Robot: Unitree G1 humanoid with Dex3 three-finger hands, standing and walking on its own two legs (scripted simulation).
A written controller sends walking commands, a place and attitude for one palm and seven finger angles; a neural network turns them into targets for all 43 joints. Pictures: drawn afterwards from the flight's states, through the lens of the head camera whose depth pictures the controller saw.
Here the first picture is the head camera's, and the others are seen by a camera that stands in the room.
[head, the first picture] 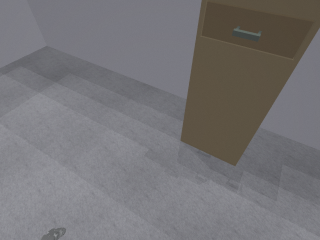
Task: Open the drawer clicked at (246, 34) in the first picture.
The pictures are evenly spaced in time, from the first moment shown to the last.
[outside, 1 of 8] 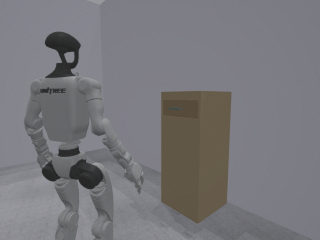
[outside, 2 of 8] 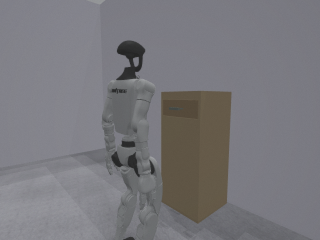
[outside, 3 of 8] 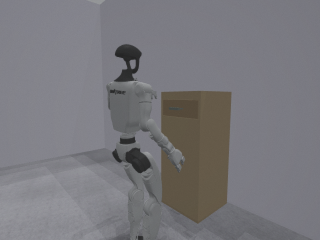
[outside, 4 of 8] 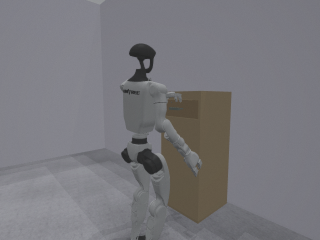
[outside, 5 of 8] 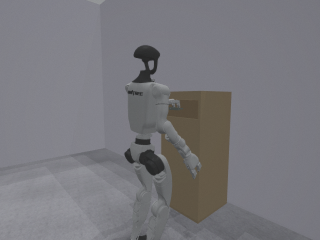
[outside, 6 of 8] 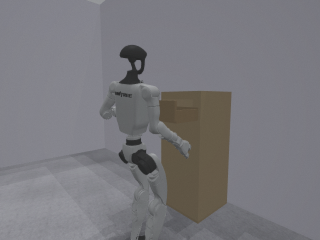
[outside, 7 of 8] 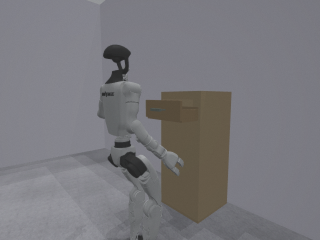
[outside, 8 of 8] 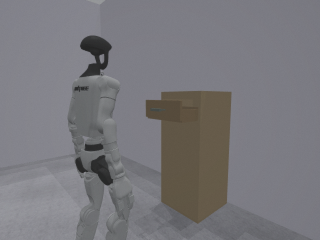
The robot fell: no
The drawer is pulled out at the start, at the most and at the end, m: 0.00 0.26 0.20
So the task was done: yes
